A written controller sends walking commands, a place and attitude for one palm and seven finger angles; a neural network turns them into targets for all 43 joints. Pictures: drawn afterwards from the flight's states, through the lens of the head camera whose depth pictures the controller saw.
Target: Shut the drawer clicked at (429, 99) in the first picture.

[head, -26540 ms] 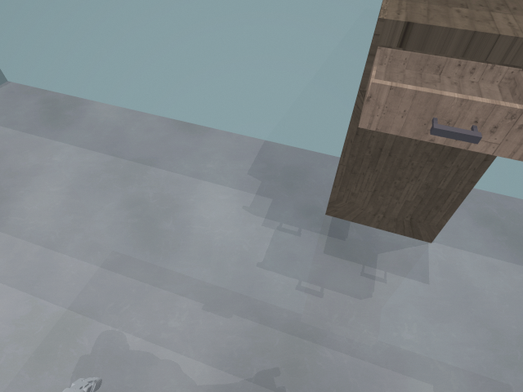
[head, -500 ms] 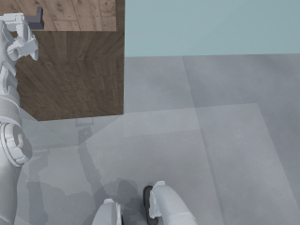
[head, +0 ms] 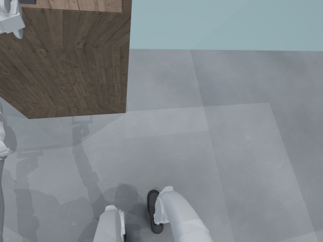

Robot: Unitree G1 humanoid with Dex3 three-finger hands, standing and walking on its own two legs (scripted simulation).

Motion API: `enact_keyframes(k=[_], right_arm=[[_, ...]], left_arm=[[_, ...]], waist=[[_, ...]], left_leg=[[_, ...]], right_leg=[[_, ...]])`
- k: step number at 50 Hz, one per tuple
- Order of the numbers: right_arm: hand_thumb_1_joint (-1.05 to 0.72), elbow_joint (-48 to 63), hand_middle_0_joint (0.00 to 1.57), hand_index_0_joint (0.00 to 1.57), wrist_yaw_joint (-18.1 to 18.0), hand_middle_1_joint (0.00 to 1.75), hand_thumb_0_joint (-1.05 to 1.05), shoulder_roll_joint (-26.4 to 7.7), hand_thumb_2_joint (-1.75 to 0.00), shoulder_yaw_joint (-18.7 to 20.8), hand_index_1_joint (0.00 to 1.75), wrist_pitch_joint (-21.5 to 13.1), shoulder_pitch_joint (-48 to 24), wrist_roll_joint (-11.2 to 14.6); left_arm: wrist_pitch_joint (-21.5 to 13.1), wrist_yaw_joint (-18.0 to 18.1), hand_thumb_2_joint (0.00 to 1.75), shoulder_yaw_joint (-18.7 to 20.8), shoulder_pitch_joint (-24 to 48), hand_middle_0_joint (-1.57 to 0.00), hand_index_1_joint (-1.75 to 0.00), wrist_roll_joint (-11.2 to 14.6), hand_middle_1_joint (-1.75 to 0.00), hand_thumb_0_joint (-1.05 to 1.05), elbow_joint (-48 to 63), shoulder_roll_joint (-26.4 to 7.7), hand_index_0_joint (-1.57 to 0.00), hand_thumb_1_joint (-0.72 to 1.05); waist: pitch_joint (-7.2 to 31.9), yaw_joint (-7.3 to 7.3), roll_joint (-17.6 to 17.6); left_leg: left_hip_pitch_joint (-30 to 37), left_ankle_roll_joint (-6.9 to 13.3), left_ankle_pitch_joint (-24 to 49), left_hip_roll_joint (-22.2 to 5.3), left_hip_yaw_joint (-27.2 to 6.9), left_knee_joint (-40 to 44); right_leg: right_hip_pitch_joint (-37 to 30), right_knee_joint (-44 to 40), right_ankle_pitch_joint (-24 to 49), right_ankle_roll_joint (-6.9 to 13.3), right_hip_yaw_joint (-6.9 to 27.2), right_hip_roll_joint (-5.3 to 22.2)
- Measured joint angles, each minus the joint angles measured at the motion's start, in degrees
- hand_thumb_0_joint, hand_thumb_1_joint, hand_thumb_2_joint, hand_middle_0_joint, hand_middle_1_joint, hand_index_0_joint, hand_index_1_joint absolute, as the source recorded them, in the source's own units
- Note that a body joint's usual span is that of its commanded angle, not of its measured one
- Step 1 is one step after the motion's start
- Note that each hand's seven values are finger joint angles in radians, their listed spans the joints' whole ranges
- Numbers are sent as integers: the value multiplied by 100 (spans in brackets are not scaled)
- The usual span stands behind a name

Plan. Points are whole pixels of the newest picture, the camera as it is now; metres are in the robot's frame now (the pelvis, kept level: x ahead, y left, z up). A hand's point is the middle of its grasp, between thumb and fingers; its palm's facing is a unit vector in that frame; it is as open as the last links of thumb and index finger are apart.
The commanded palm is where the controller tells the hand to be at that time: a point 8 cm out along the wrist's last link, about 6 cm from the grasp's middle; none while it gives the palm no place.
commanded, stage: pull the fist back off the drawer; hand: left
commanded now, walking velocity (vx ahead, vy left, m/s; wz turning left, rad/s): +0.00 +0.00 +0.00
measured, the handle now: out of the picture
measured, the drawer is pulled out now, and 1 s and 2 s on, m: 0.00 0.00 0.00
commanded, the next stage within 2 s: draw the hand back to the body in 0.68 s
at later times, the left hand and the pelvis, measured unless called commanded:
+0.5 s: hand (19, 16) +0.58 +0.20 +0.09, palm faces -0.01 -1.00 -0.03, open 3.3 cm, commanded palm +0.56 +0.22 +0.09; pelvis +0.00 +0.01 +0.01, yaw -1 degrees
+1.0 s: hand (5, 33) +0.53 +0.21 +0.11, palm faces -0.03 -1.00 -0.02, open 3.3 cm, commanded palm +0.48 +0.25 +0.13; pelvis +0.06 +0.01 +0.05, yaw -3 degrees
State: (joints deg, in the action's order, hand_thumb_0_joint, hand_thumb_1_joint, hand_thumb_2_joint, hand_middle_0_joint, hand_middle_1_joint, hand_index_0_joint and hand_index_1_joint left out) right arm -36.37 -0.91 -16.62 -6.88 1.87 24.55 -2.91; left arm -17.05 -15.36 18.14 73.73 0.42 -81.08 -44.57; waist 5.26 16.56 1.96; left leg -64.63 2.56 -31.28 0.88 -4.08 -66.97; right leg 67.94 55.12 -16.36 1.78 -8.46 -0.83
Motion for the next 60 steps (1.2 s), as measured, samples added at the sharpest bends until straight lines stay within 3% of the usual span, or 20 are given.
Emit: enact_keyframes(k=[14,21,34,43,50,60], right_arm=[[-90,143,20,21,47,30,0,-12,-90,-48,30,-78,104,1],[-90,163,20,21,151,30,0,43,-90,13,30,41,228,-18],[-90,333,20,21,244,30,0,53,-90,225,30,366,230,67],[-90,510,20,21,194,30,0,59,-90,381,30,507,6,151],[-90,557,20,21,234,30,0,99,-90,522,30,535,-26,354],[-90,582,20,20,129,30,0,136,-90,558,30,132,-522,452]], left_arm=[[74,-99,96,184,111,-139,-160,-162,-160,6,-53,-214,-140,66],[47,-54,94,346,-259,-139,-160,-71,-160,6,314,23,-140,70],[-295,61,91,695,-1712,-139,-160,292,-160,3,1247,896,-140,88],[-452,-59,90,812,-2409,-139,-160,475,-160,2,1743,1128,-140,89],[-168,-224,90,425,-3928,-139,-160,1035,-160,1,3301,1770,-140,90],[157,-69,90,-142,-5349,-139,-160,1318,-160,1,4864,2377,-140,90]], waist=[[-45,93,-14],[-41,-5,2],[60,-316,22],[117,-542,-6],[264,-933,11],[275,-1323,43]], left_leg=[[-98,42,17,-29,82,-76],[53,53,17,-33,141,33],[1034,98,-72,-103,393,640],[1481,89,-143,-128,484,897],[2253,30,75,-91,516,1462],[3366,20,206,25,408,2073]], right_leg=[[104,25,78,-27,74,-32],[-15,-52,78,-50,139,-45],[-796,-412,-48,-102,415,-160],[-1145,-524,-171,-113,519,-207],[-1922,-1046,-128,-138,601,-200],[-3004,-1459,-117,-159,539,-91]])
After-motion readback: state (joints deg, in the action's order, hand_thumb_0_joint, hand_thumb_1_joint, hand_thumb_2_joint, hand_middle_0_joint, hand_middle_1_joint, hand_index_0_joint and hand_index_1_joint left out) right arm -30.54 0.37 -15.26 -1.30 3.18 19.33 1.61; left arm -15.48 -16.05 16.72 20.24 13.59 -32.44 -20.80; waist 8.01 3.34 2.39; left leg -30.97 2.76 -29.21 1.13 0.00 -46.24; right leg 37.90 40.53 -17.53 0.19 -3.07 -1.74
